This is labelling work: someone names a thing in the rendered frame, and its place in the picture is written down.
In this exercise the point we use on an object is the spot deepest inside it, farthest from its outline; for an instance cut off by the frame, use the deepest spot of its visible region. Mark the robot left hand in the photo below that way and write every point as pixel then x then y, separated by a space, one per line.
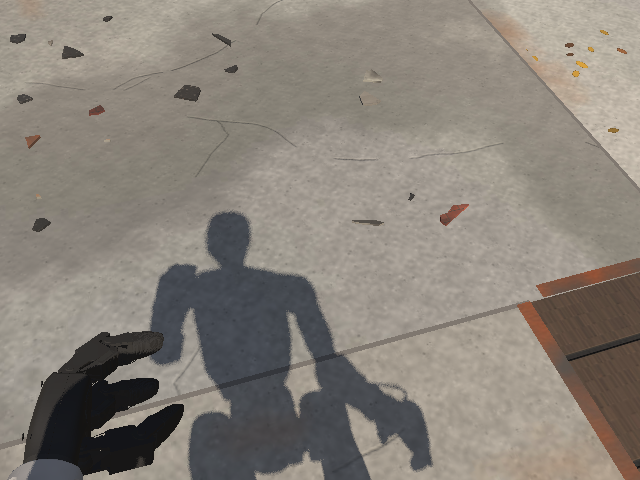
pixel 69 408

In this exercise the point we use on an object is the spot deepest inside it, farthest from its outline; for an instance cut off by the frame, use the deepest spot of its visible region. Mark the robot left forearm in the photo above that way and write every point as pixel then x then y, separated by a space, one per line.
pixel 46 469

